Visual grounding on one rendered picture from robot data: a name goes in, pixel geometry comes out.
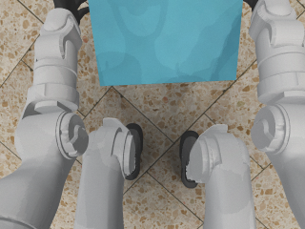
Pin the right robot thigh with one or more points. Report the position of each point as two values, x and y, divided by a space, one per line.
229 197

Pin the left robot upper arm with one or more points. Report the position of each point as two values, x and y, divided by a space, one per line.
48 145

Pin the left robot shin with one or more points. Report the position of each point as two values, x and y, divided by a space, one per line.
108 122

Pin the carton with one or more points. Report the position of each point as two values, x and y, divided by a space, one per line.
140 42

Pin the right robot forearm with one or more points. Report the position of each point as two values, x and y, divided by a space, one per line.
279 41

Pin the robot right hand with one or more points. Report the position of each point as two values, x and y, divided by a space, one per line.
251 3

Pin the right robot upper arm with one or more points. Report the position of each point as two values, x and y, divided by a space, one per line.
279 131

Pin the left robot forearm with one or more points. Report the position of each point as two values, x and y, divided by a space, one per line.
55 67

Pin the robot left hand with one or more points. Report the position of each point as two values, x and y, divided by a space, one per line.
72 6

